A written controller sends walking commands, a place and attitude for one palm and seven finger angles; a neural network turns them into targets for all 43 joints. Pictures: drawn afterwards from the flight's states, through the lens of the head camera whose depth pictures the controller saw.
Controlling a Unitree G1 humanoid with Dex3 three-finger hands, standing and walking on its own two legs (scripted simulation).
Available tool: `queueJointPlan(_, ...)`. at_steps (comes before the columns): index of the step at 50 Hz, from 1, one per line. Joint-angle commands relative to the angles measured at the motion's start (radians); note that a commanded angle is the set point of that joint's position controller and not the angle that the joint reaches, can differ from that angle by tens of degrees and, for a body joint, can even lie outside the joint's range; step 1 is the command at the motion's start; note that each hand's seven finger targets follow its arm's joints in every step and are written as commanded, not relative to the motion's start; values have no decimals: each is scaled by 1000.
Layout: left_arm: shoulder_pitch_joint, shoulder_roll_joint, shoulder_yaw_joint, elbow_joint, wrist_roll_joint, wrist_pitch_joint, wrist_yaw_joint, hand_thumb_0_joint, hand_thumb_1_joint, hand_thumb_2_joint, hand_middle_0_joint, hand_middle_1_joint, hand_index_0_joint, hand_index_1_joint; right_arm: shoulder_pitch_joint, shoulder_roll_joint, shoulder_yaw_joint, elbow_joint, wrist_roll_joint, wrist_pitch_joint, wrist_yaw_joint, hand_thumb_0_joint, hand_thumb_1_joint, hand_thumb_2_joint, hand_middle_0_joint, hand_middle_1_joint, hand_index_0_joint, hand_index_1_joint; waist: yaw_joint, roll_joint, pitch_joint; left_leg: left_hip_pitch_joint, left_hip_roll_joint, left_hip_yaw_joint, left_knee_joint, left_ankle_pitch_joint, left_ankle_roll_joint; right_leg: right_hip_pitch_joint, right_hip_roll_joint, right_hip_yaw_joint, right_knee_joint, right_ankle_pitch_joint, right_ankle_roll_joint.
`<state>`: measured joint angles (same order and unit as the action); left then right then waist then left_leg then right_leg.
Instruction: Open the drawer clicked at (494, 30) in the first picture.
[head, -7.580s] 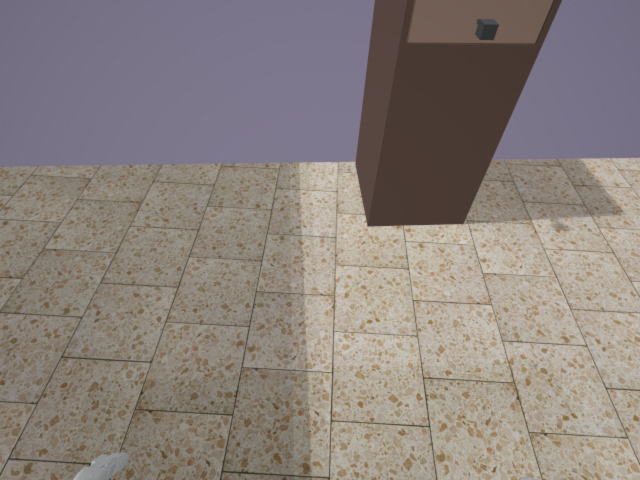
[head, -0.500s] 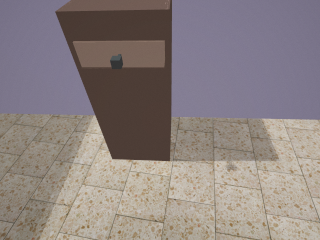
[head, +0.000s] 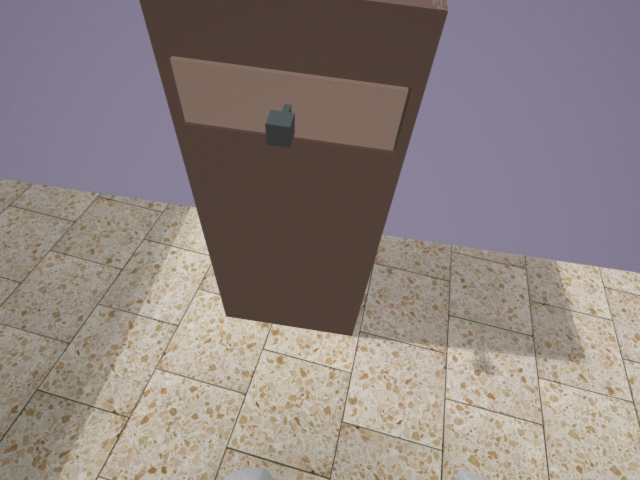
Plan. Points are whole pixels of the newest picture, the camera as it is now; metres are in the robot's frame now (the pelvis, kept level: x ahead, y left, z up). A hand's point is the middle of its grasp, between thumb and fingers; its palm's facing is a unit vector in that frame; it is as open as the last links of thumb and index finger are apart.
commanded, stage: take the last steps up to it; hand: left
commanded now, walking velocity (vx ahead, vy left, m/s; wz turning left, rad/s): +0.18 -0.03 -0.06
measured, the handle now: (283, 121) +0.62 +0.14 +0.09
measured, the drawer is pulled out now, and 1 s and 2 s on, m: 0.00 0.00 0.00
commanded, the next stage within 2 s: come to a stop and stand still in 0.10 s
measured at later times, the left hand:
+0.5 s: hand (227, 422) +0.21 +0.16 -0.16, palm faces -0.03 -0.98 -0.21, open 7.3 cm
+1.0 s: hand out of the picture +0.06 +0.25 -0.15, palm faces +0.05 -0.96 -0.27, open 7.4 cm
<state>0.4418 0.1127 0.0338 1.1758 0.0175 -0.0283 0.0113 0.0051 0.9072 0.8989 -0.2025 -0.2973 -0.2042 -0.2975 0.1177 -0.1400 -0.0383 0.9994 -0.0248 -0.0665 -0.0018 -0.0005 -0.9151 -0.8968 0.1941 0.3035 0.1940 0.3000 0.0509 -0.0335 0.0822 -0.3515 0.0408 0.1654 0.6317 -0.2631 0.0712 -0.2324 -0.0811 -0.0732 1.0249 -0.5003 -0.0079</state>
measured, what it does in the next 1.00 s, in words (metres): steps on the spot: right foot, then left foot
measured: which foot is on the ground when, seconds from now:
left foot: down 0.00-0.46, up 0.48-0.72, down 0.74-1.00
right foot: up 0.00-0.38, down 0.40-0.78, up 0.80-1.00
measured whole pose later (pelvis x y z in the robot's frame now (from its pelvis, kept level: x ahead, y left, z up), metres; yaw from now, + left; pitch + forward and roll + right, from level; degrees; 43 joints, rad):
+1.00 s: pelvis +0.05 +0.04 +0.00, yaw -1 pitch -3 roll +1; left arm 0.37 0.20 0.05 0.96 0.04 0.04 -0.01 0.00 0.91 0.90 -0.20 -0.30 -0.20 -0.30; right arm 0.28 -0.22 -0.02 0.90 -0.05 0.01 -0.02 0.00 -0.91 -0.90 0.20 0.30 0.20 0.30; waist 0.01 0.04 -0.04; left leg -0.22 -0.01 0.12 0.57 -0.31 0.05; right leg -0.33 0.00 -0.06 0.72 -0.37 -0.03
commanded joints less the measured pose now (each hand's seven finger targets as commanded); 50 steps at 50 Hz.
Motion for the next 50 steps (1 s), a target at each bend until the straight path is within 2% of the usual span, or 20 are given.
queueJointPlan(1,-52,61,21,-87,4,-17,-8,0,900,900,-200,-300,-200,-300,192,-113,-21,35,7,-5,-23,0,-900,-900,200,300,200,300,-65,82,-17,173,303,-293,-401,305,93,-288,-66,53,197,134,0)
queueJointPlan(5,-14,35,26,-92,11,16,-6,0,900,900,-200,-300,-200,-300,189,-80,-17,34,6,-16,-28,0,-900,-900,200,300,200,300,-26,125,-45,149,244,-175,-426,392,92,-253,-51,40,84,217,24)
queueJointPlan(10,-147,63,23,-145,10,28,-8,0,900,900,-200,-300,-200,-300,229,-105,-15,47,3,-9,-29,0,-900,-900,200,300,200,300,-40,117,-11,212,235,-155,-419,479,93,-284,-44,27,-90,268,39)
queueJointPlan(13,-194,63,8,-155,2,31,6,0,900,900,-200,-300,-200,-300,229,-103,-5,58,-1,3,-36,0,-900,-900,200,300,200,300,-44,117,-20,227,228,-129,-336,767,69,-181,-14,10,-256,270,38)
queueJointPlan(16,-219,86,4,-166,1,36,16,0,900,900,-200,-300,-200,-300,234,-118,-10,75,0,26,-43,0,-900,-900,200,300,200,300,-52,135,-26,253,228,-146,-262,811,46,-95,11,-8,-411,268,32)
queueJointPlan(18,-190,116,11,-164,2,32,20,0,900,900,-200,-300,-200,-300,243,-117,-17,85,9,38,-44,0,-900,-900,200,300,200,300,-34,114,-39,256,193,-137,-193,725,3,-18,6,-6,-556,405,28)
queueJointPlan(19,-163,153,18,-161,5,25,24,0,900,900,-200,-300,-200,-300,258,-101,-19,84,14,42,-43,0,-900,-900,200,300,200,300,-28,63,-64,202,149,-114,-131,594,-32,72,-35,37,-586,700,18)
queueJointPlan(21,-147,230,29,-159,3,19,30,0,900,900,-200,-300,-200,-300,303,-64,-24,77,25,60,-36,0,-900,-900,200,300,200,300,-47,-41,-119,43,33,-74,-21,127,-88,203,-247,186,-478,1292,-107)
queueJointPlan(22,-137,239,33,-158,-1,20,32,0,900,900,-200,-300,-200,-300,301,-46,-28,77,27,73,-36,0,-900,-900,200,300,200,300,-42,-79,-132,30,-6,-67,81,-163,-102,198,-309,194,-519,1366,-176)
queueJointPlan(23,-135,240,40,-161,2,17,38,0,900,900,-200,-300,-200,-300,282,-45,-28,70,28,83,-37,0,-900,-900,200,300,200,300,-28,-152,-187,11,-9,-88,213,-326,-104,217,-327,238,-556,1360,-228)
queueJointPlan(26,-217,217,47,-195,7,29,51,0,900,900,-200,-300,-200,-300,225,-51,-35,47,26,99,-37,0,-900,-900,200,300,200,300,-25,-107,-181,-35,-10,-177,430,-344,-99,138,-316,228,-599,1150,-250)
queueJointPlan(33,-299,220,60,-239,21,48,41,0,900,900,-200,-300,-200,-300,261,-31,-31,33,16,102,-17,0,-900,-900,200,300,200,300,-63,-151,-153,80,-17,-118,138,-178,-107,-41,-202,167,-670,471,-148)
queueJointPlan(34,-254,271,47,-254,18,35,81,0,900,900,-200,-300,-200,-300,276,-129,-41,-31,24,72,-19,0,-900,-900,200,300,200,300,-109,-63,-367,73,-45,-57,23,-191,-123,238,-216,238,-493,978,-134)
queueJointPlan(36,-216,197,32,-263,-2,44,70,0,900,900,-200,-300,-200,-300,233,-103,-22,-79,7,55,-19,0,-900,-900,200,300,200,300,-76,134,-325,171,-10,-107,-271,-3,-95,116,-107,79,-384,501,-69)
queueJointPlan(38,-201,130,11,-262,-3,63,36,0,900,900,-200,-300,-200,-300,170,-209,-35,-118,-14,66,-27,0,-900,-900,200,300,200,300,-53,318,-94,40,211,-350,-350,29,15,-120,38,-8,-346,123,6)
queueJointPlan(39,-210,129,13,-264,5,71,25,0,900,900,-200,-300,-200,-300,132,-213,-33,-140,-20,71,-28,0,-900,-900,200,300,200,300,-50,218,3,-52,224,-347,-395,-129,44,-118,52,2,-299,124,-7)
queueJointPlan(42,-181,142,18,-272,29,79,-1,0,900,900,-200,-300,-200,-300,107,-238,-29,-161,-22,75,-21,0,-900,-900,200,300,200,300,-48,169,175,-191,227,-393,-479,-431,75,-227,64,42,-96,119,-19)
queueJointPlan(44,-147,140,22,-283,22,64,-13,0,900,900,-200,-300,-200,-300,120,-254,-31,-164,-22,67,-17,0,-900,-900,200,300,200,300,-39,95,173,-162,232,-391,-468,-417,89,-228,60,39,-113,114,-20)
queueJointPlan(47,-107,130,19,-290,20,50,-24,0,900,900,-200,-300,-200,-300,137,-253,-32,-161,-23,58,-24,0,-900,-900,200,300,200,300,-45,135,113,-70,228,-365,-427,-354,88,-169,62,21,-286,107,-20)
queueJointPlan(50,-12,135,20,-267,22,35,-23,0,900,900,-200,-300,-200,-300,146,-237,-25,-158,-13,60,-28,0,-900,-900,200,300,200,300,-23,25,31,-96,176,-315,-295,-359,56,12,77,61,-534,157,-37)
